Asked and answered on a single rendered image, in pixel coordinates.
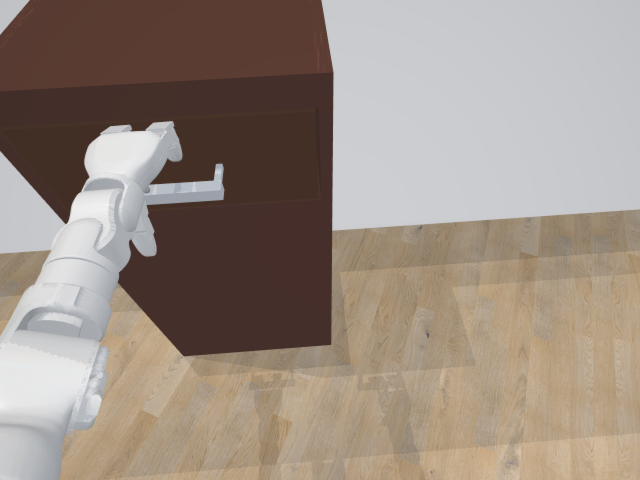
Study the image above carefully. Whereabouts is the cabinet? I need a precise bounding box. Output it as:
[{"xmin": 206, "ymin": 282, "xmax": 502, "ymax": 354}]
[{"xmin": 0, "ymin": 0, "xmax": 333, "ymax": 356}]

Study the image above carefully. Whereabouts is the robot left forearm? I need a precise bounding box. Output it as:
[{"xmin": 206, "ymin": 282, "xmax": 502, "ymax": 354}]
[{"xmin": 0, "ymin": 172, "xmax": 145, "ymax": 356}]

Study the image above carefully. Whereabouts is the robot left hand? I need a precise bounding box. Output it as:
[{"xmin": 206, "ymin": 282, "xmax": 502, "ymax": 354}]
[{"xmin": 84, "ymin": 121, "xmax": 182, "ymax": 257}]

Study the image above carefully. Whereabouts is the drawer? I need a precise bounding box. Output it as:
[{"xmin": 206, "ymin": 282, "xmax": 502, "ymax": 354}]
[{"xmin": 2, "ymin": 108, "xmax": 318, "ymax": 212}]

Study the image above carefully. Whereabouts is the robot left upper arm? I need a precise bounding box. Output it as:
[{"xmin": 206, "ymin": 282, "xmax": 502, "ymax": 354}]
[{"xmin": 0, "ymin": 329, "xmax": 110, "ymax": 480}]

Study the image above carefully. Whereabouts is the handle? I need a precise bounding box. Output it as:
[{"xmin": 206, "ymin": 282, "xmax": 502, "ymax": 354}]
[{"xmin": 143, "ymin": 164, "xmax": 224, "ymax": 205}]

